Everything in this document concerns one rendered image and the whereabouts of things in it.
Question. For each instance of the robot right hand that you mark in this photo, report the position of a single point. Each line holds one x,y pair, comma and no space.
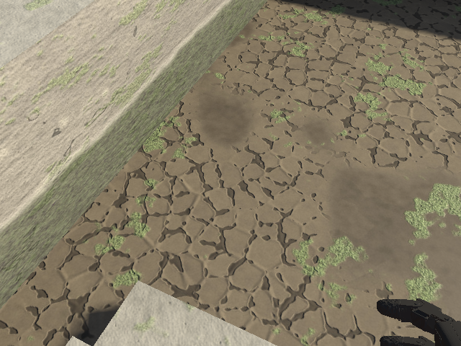
425,316

